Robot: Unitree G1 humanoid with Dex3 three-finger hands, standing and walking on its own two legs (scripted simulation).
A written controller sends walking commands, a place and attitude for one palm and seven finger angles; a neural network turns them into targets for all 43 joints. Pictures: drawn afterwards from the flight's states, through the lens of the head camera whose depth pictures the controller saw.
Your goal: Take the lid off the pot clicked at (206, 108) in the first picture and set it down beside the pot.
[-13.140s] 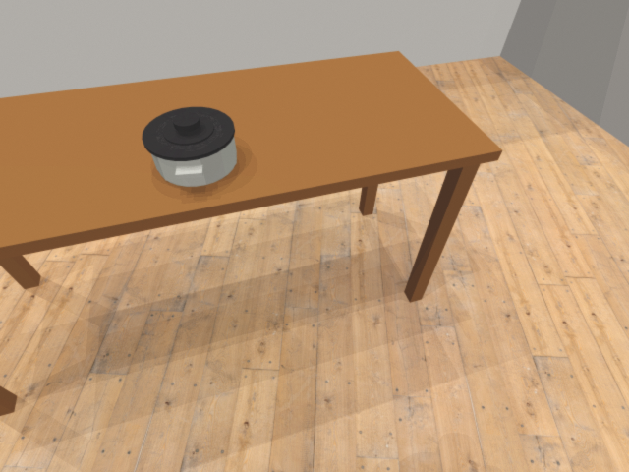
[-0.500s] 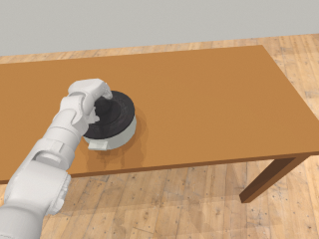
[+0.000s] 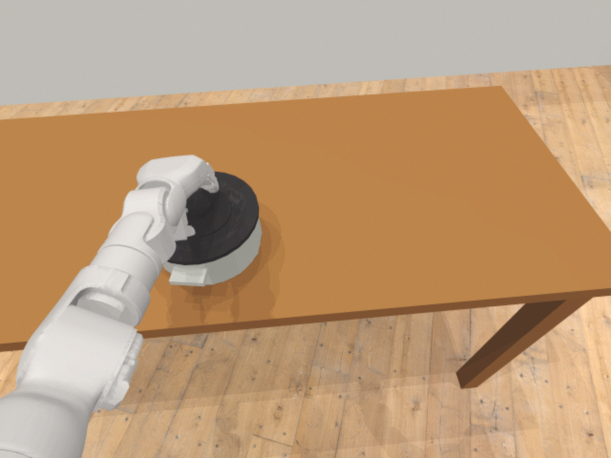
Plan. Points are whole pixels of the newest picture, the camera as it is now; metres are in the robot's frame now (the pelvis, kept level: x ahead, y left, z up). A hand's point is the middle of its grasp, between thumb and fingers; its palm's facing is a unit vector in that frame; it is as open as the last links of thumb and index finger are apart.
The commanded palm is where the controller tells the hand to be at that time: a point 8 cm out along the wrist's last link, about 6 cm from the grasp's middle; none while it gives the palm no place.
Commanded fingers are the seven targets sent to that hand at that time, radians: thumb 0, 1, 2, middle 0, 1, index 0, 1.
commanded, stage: close the fingers and squeeze the knob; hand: left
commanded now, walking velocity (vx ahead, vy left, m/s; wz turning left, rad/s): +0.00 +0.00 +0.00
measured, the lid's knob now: (196, 203) +0.48 +0.16 +0.04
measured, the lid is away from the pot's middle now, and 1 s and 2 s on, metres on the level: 0.00 0.00 0.01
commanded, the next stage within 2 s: lift the lid straight up in 1.42 s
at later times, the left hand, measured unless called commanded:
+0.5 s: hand (192, 209) +0.46 +0.16 +0.06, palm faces -0.36 -0.06 -0.93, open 8.8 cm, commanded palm +0.45 +0.16 +0.12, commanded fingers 0.00 0.15 0.97 -0.62 -0.97 -0.62 -0.97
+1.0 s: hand (189, 209) +0.45 +0.16 +0.06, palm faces -0.34 -0.07 -0.94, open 8.2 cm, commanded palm +0.45 +0.16 +0.12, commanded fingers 0.00 0.33 0.94 -0.68 -0.98 -0.71 -0.99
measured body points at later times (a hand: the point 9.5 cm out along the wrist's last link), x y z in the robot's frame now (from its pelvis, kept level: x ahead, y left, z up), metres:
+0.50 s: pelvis +0.00 -0.01 +0.00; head +0.05 -0.02 +0.45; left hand +0.47 +0.16 +0.11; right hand +0.06 -0.27 -0.14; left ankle -0.02 +0.09 -0.74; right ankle -0.03 -0.13 -0.74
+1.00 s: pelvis +0.00 +0.00 +0.00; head +0.05 -0.02 +0.45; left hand +0.47 +0.16 +0.11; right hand +0.08 -0.27 -0.13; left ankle -0.02 +0.09 -0.74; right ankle -0.03 -0.13 -0.74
